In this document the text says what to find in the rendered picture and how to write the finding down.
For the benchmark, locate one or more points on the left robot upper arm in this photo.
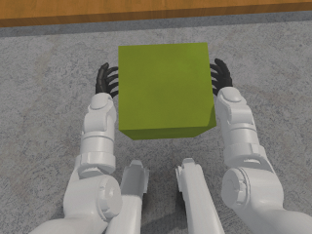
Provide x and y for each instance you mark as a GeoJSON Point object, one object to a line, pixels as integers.
{"type": "Point", "coordinates": [89, 204]}

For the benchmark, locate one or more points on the carton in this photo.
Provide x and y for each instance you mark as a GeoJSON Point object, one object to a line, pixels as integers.
{"type": "Point", "coordinates": [165, 91]}

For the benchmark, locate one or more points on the right robot hand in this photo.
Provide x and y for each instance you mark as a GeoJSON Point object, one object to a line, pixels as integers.
{"type": "Point", "coordinates": [222, 76]}

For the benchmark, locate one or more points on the left robot hand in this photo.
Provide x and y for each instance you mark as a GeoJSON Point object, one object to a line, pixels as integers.
{"type": "Point", "coordinates": [102, 85]}

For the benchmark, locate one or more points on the robot shin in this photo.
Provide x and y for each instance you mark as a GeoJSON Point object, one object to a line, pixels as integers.
{"type": "Point", "coordinates": [134, 162]}
{"type": "Point", "coordinates": [190, 160]}

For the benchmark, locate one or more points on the right robot forearm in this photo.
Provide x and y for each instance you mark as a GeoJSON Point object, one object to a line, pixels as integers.
{"type": "Point", "coordinates": [241, 144]}

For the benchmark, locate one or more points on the left robot forearm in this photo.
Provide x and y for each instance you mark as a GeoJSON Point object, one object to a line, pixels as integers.
{"type": "Point", "coordinates": [96, 156]}

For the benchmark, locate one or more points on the robot right shin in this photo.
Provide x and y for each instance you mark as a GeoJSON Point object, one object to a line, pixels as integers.
{"type": "Point", "coordinates": [190, 160]}

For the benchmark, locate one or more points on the robot left shin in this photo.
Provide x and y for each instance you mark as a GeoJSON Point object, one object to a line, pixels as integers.
{"type": "Point", "coordinates": [134, 162]}

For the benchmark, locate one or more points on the right robot upper arm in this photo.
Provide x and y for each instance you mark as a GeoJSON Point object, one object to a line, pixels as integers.
{"type": "Point", "coordinates": [256, 196]}

